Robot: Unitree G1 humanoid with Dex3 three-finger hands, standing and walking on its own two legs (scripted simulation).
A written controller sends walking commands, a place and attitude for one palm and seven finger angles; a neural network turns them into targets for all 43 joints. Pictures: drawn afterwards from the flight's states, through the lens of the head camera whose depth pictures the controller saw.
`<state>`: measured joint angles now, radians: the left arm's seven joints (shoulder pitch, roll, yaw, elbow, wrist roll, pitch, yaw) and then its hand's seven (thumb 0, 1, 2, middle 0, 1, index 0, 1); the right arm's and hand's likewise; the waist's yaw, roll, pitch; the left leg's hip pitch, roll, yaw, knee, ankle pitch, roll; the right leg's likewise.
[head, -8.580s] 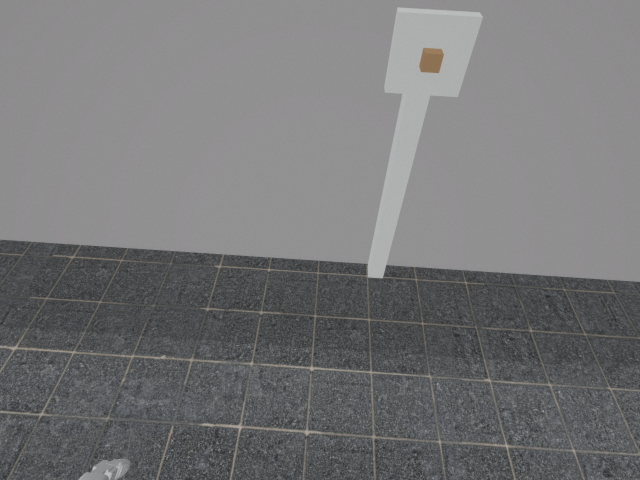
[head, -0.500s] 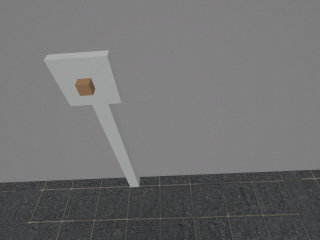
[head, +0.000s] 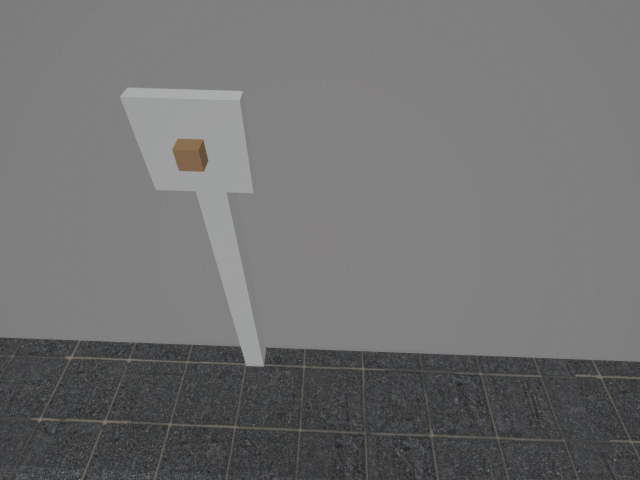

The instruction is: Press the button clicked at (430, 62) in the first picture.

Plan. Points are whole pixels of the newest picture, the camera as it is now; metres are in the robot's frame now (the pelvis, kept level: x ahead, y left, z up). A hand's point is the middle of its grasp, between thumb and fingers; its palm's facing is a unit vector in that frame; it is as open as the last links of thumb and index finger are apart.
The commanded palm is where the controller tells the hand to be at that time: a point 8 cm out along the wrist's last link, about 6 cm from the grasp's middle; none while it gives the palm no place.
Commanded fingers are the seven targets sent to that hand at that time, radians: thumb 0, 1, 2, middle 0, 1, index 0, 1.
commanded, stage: come to a stop and stand still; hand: left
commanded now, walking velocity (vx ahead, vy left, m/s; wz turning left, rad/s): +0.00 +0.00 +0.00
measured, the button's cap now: (191, 154) +0.56 +0.26 +0.11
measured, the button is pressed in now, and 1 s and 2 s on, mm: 0 0 0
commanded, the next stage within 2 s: look again from close up in 0.26 s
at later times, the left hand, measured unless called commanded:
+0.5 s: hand out of the picture +0.00 +0.19 -0.18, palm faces +0.00 -0.98 -0.18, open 7.4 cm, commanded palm none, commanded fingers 0.00 0.90 0.90 -0.20 -0.30 -0.20 -0.30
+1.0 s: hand out of the picture +0.06 +0.21 -0.17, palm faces +0.06 -0.97 -0.21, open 7.3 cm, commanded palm +0.13 +0.26 -0.07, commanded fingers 0.00 0.90 0.90 -0.28 -0.39 -0.28 -0.39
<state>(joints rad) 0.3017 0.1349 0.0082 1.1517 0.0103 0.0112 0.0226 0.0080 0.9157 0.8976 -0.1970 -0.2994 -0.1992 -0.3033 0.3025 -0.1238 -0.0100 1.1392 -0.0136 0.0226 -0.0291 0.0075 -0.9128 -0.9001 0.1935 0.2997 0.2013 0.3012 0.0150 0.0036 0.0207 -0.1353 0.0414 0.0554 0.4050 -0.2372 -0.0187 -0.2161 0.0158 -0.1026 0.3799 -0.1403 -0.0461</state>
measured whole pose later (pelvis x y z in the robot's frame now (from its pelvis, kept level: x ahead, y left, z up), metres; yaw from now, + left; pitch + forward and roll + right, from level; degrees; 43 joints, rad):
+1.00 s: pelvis +0.03 +0.03 -0.01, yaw -1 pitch -1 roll +0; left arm 0.32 0.15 0.01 0.96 -0.03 0.04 0.04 0.02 0.93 0.90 -0.20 -0.30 -0.20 -0.30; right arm 0.32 -0.16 0.03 1.06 0.01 -0.03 -0.03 0.01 -0.91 -0.90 0.19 0.30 0.20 0.30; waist 0.00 0.02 0.04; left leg -0.13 -0.01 0.08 0.46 -0.32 0.03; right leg -0.24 -0.03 -0.07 0.50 -0.24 0.00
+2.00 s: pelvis +0.01 +0.03 -0.05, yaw +2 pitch +8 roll -2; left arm 0.47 0.23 0.18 -0.15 -0.27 -0.34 -0.23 0.02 0.90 0.90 -1.27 -1.47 -1.27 -1.47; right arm 0.29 -0.27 0.01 0.58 0.05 -0.26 -0.05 0.02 -0.91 -0.90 0.20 0.30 0.20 0.30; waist 0.00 0.03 -0.08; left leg -0.56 0.02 0.02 0.91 -0.49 0.03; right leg -0.61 -0.04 -0.13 0.85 -0.37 -0.01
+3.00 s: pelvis +0.02 +0.02 -0.01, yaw +2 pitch +0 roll -1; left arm 0.23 0.26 0.25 -0.12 -0.28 -0.05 -0.27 0.02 0.90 0.90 -1.30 -1.50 -1.30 -1.50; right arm 0.25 -0.25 0.07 0.62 0.05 -0.27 -0.07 0.02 -0.91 -0.90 0.20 0.30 0.20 0.30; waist 0.04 0.04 -0.03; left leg -0.24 0.02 0.02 0.61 -0.37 0.01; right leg -0.30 -0.02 -0.12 0.57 -0.27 -0.02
